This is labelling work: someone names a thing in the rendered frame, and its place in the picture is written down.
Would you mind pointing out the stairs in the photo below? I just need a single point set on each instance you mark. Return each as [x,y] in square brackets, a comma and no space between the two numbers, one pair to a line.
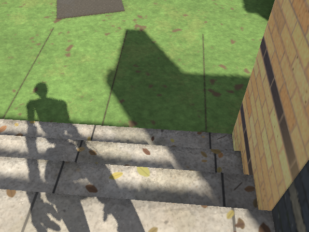
[172,166]

